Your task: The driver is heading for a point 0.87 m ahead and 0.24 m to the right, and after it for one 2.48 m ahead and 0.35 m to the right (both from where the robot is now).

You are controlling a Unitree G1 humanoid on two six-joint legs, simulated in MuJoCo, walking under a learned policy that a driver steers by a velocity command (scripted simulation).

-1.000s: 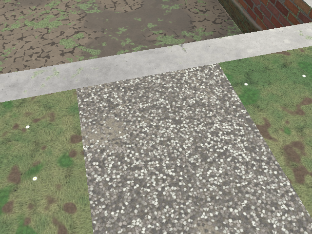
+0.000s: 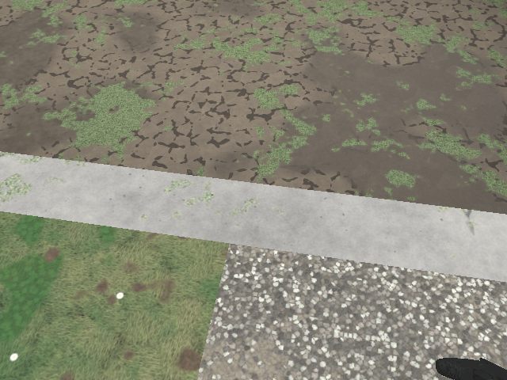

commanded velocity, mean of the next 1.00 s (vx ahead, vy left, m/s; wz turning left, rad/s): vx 0.20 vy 0.00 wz -0.42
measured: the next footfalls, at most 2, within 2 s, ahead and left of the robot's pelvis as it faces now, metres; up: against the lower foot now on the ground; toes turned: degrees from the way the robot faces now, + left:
left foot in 0.10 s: +0.23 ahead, +0.14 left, +0.00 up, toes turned +0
right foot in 0.58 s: +0.20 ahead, -0.11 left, +0.00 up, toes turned -19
